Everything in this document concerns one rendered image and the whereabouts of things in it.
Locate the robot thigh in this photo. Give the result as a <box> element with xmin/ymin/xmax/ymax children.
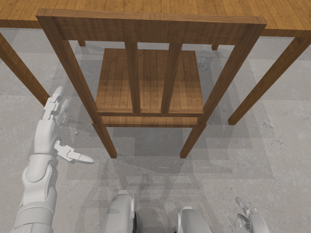
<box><xmin>176</xmin><ymin>209</ymin><xmax>212</xmax><ymax>233</ymax></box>
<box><xmin>99</xmin><ymin>194</ymin><xmax>135</xmax><ymax>233</ymax></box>

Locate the chair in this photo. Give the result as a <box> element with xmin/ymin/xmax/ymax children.
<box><xmin>35</xmin><ymin>8</ymin><xmax>267</xmax><ymax>158</ymax></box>

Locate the robot left thigh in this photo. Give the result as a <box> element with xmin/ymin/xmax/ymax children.
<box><xmin>99</xmin><ymin>194</ymin><xmax>135</xmax><ymax>233</ymax></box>

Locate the left robot hand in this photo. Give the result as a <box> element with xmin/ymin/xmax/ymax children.
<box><xmin>34</xmin><ymin>86</ymin><xmax>95</xmax><ymax>164</ymax></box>

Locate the left robot forearm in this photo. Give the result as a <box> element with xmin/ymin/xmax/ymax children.
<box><xmin>9</xmin><ymin>153</ymin><xmax>58</xmax><ymax>233</ymax></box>

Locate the right robot hand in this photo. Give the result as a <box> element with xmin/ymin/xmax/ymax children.
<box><xmin>232</xmin><ymin>197</ymin><xmax>270</xmax><ymax>233</ymax></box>

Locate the robot right thigh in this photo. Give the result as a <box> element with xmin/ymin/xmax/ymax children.
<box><xmin>176</xmin><ymin>209</ymin><xmax>212</xmax><ymax>233</ymax></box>

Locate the table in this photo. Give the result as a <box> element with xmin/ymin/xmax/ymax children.
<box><xmin>0</xmin><ymin>0</ymin><xmax>311</xmax><ymax>125</ymax></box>

